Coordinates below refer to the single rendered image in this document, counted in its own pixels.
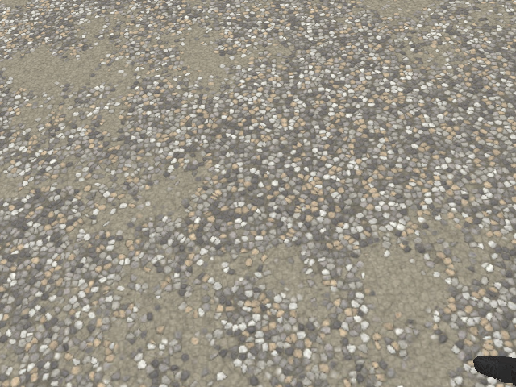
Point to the robot right hand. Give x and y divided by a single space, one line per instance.
500 367

